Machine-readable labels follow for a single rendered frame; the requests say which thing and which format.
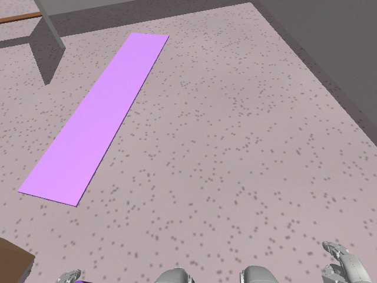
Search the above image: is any left robot hand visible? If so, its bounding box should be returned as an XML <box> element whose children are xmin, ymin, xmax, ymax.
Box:
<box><xmin>57</xmin><ymin>269</ymin><xmax>81</xmax><ymax>283</ymax></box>

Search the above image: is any right robot hand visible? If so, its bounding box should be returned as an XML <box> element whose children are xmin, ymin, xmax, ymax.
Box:
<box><xmin>322</xmin><ymin>241</ymin><xmax>373</xmax><ymax>283</ymax></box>

